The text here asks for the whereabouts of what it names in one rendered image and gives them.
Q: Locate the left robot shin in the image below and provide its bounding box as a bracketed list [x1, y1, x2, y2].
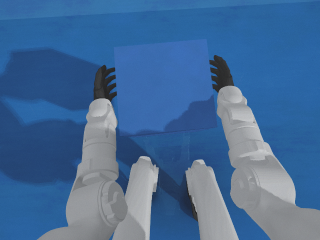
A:
[129, 156, 153, 176]

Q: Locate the robot right upper arm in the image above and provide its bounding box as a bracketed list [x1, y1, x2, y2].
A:
[230, 164, 320, 240]

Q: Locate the carton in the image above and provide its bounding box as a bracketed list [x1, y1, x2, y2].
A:
[113, 39, 218, 138]

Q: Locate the robot right foot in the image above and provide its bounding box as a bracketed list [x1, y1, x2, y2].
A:
[186, 182, 198, 222]

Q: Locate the right robot forearm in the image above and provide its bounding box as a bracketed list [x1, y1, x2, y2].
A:
[216, 85, 296, 199]

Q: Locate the left robot forearm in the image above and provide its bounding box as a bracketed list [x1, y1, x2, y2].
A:
[65, 98, 119, 222]

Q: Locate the right robot hand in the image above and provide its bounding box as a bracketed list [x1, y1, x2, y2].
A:
[209, 55, 234, 93]

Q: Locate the left robot hand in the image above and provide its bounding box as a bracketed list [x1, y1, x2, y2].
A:
[93, 65, 117, 102]

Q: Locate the robot left upper arm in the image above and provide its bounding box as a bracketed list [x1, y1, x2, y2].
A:
[37, 180, 128, 240]

